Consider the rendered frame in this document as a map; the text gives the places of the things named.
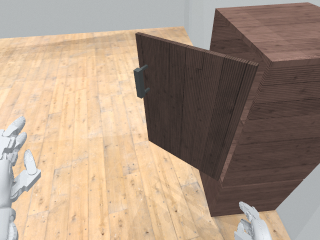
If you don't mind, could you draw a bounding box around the robot right hand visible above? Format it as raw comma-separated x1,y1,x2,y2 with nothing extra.
234,201,272,240

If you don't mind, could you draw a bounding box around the cupboard door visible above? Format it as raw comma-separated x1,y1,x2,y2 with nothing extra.
135,32,259,181

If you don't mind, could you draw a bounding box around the handle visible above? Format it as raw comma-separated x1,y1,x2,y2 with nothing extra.
133,64,150,99

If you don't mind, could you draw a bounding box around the robot left forearm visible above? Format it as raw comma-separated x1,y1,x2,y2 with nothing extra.
0,207,19,240

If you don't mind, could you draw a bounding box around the robot left hand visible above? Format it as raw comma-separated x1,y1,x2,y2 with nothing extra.
0,116,41,208

